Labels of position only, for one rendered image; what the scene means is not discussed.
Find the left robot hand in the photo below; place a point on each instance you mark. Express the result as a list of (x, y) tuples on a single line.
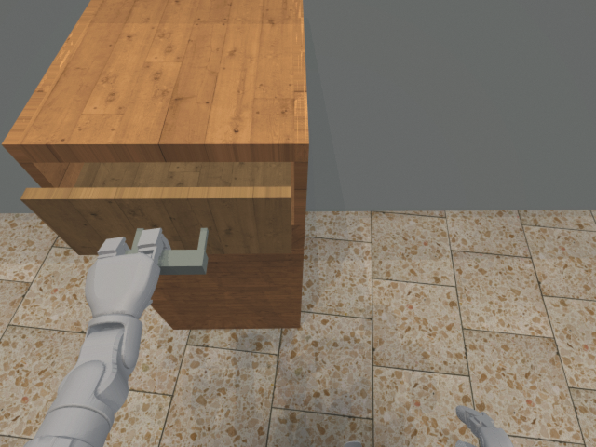
[(119, 283)]

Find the handle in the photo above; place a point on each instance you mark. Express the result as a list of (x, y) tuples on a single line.
[(180, 262)]

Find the drawer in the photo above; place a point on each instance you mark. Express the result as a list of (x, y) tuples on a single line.
[(246, 206)]

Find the right robot hand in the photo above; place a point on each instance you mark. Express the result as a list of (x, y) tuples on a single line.
[(482, 426)]

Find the cabinet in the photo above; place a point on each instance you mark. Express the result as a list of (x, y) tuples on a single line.
[(184, 81)]

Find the robot left forearm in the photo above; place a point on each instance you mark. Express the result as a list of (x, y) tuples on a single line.
[(97, 386)]

